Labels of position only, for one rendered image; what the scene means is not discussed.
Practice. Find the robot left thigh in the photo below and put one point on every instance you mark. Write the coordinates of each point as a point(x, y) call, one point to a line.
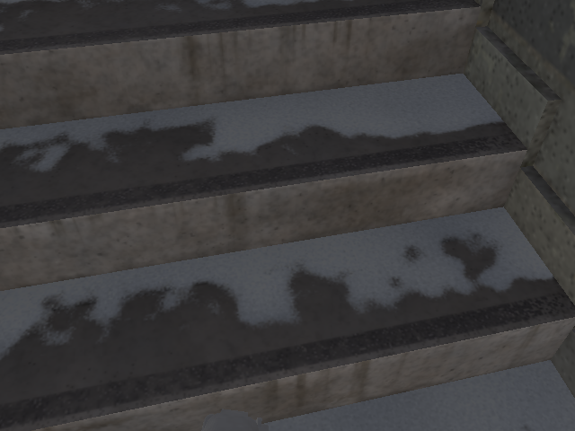
point(234, 420)

